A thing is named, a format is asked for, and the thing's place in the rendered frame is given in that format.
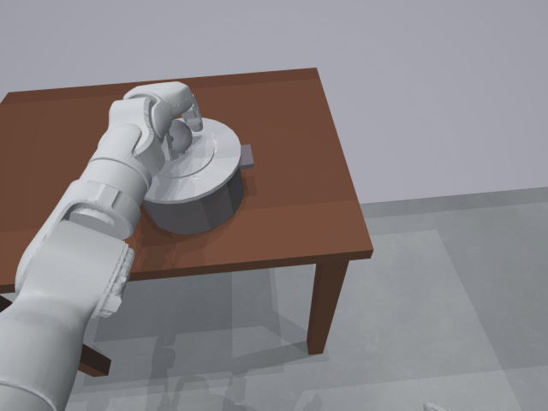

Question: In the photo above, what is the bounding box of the robot left upper arm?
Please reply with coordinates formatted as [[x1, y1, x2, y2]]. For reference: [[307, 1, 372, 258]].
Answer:
[[0, 219, 135, 411]]

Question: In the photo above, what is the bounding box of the left robot forearm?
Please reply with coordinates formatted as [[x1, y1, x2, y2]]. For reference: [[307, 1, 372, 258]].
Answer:
[[15, 91, 172, 295]]

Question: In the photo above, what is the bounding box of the lid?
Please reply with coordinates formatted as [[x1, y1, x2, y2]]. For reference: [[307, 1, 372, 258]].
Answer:
[[144, 117, 241, 204]]

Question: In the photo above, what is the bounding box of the table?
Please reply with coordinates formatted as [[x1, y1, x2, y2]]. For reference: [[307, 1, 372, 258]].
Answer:
[[0, 68, 374, 377]]

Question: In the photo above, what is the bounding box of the left robot hand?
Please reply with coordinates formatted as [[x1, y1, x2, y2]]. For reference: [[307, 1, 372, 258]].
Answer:
[[123, 81, 203, 163]]

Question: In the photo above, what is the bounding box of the knob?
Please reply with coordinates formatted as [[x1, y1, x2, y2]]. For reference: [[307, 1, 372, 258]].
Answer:
[[170, 119, 193, 153]]

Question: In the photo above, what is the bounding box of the pot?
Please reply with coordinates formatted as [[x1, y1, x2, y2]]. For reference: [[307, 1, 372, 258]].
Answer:
[[142, 144, 254, 235]]

